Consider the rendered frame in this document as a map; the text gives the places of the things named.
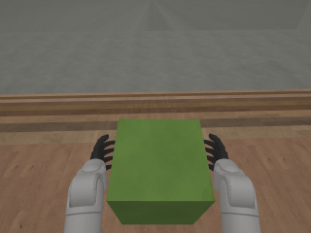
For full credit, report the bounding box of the robot left forearm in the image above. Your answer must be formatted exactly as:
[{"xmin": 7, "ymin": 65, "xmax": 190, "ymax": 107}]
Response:
[{"xmin": 63, "ymin": 158, "xmax": 108, "ymax": 233}]

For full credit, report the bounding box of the robot right forearm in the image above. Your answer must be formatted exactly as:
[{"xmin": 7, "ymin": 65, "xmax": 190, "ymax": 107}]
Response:
[{"xmin": 213, "ymin": 158, "xmax": 261, "ymax": 233}]

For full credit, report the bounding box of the robot right hand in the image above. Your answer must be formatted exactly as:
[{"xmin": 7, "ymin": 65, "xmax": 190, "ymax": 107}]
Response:
[{"xmin": 203, "ymin": 133, "xmax": 228, "ymax": 171}]

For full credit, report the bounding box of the robot left hand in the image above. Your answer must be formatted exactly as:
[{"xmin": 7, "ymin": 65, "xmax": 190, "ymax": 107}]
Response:
[{"xmin": 90, "ymin": 134, "xmax": 116, "ymax": 170}]

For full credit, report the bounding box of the carton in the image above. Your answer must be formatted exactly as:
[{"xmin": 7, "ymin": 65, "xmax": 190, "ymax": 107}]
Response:
[{"xmin": 106, "ymin": 118, "xmax": 216, "ymax": 225}]

